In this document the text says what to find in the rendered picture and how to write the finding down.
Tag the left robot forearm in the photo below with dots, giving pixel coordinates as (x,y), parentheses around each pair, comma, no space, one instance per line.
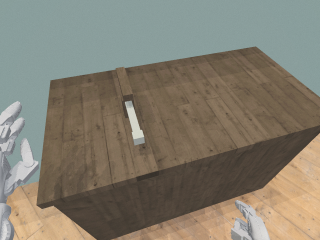
(7,230)

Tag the counter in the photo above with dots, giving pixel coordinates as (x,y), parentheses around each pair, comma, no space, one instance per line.
(215,126)

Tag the tap lever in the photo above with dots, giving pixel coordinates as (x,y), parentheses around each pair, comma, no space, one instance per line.
(137,134)

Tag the right robot hand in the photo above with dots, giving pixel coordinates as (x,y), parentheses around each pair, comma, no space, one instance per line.
(254,229)

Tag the left robot hand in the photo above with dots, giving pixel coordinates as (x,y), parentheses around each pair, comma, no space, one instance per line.
(23,170)

